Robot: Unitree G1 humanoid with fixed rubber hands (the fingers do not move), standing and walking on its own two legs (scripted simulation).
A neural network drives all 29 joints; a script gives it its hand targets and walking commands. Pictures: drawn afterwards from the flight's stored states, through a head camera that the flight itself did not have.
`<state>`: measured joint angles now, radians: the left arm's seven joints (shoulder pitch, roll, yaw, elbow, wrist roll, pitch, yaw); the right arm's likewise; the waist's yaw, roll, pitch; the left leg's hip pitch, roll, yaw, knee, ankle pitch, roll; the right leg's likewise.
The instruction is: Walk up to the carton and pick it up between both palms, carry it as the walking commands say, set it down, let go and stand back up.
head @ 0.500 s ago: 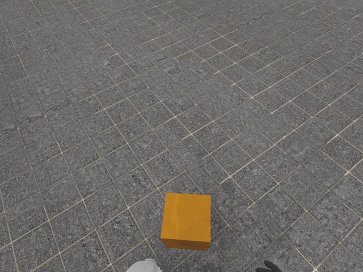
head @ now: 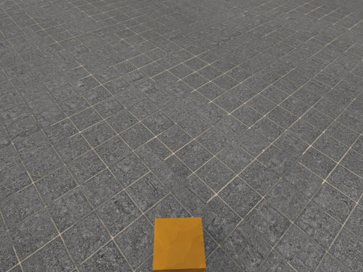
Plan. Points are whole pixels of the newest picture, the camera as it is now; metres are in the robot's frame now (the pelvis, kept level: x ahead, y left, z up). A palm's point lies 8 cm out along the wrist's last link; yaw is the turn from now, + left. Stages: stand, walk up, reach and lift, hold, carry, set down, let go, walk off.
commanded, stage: walk up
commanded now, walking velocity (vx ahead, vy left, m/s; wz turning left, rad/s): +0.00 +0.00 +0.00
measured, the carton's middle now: (178, 248) +0.32 +0.00 -0.65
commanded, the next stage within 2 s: none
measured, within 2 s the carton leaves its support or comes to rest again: neither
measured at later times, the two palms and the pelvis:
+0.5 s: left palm out of the picture -0.02 +0.17 -0.14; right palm out of the picture -0.02 -0.24 -0.14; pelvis +0.01 -0.03 +0.01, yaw +1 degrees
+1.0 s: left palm out of the picture -0.03 +0.28 -0.15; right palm out of the picture -0.08 -0.21 -0.14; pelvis -0.08 +0.03 +0.00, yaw +1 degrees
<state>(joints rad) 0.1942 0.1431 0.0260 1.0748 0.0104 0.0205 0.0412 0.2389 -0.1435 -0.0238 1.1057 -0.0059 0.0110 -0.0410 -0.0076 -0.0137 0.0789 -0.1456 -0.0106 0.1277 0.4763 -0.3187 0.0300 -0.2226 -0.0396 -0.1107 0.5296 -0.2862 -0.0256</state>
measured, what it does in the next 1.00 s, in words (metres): steps on the spot: left foot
